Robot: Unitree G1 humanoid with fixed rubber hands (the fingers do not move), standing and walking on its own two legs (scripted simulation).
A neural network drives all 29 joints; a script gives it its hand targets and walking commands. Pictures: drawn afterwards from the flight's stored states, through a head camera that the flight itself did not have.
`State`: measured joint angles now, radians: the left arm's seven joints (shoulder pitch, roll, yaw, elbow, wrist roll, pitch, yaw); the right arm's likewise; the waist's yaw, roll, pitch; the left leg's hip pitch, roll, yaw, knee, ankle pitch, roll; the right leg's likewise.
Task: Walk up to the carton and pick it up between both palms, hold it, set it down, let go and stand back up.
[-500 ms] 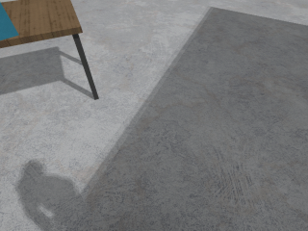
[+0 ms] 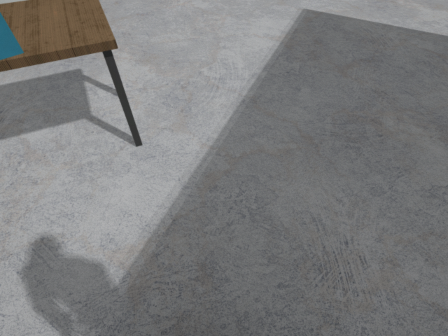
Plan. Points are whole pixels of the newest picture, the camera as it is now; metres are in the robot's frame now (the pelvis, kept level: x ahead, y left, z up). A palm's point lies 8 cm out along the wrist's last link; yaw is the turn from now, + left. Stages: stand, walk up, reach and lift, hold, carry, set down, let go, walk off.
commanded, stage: stand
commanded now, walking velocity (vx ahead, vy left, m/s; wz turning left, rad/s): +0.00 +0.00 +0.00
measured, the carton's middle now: out of the picture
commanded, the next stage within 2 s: walk up in 0.32 s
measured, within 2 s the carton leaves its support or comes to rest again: neither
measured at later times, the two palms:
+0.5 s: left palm out of the picture -0.05 +0.19 -0.15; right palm out of the picture -0.04 -0.21 -0.15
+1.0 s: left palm out of the picture -0.05 +0.36 -0.19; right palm (272, 282) +0.25 -0.08 -0.14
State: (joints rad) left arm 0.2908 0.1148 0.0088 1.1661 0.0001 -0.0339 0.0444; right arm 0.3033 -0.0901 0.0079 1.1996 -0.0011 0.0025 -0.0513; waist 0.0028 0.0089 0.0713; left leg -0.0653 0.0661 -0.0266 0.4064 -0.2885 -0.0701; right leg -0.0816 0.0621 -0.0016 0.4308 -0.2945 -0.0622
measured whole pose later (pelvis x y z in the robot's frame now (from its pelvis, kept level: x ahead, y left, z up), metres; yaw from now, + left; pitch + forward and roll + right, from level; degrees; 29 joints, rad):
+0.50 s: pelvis -0.01 -0.01 +0.00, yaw +0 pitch -4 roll +0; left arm 0.32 0.09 0.00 1.19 0.00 -0.03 0.04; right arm 0.29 -0.11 -0.01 1.21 -0.01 0.02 -0.05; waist 0.01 0.01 0.07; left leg -0.06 0.07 -0.03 0.40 -0.28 -0.08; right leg -0.08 0.07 -0.01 0.43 -0.29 -0.07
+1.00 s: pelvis +0.07 +0.13 -0.05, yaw +17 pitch -6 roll +0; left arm 0.44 0.23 0.08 0.99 0.08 -0.03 0.04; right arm 0.20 -0.22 -0.09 0.83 -0.04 -0.02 0.06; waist 0.03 -0.05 0.14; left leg -0.44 0.07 0.09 0.84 -0.26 0.02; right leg 0.00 -0.20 -0.16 0.85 -0.59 -0.02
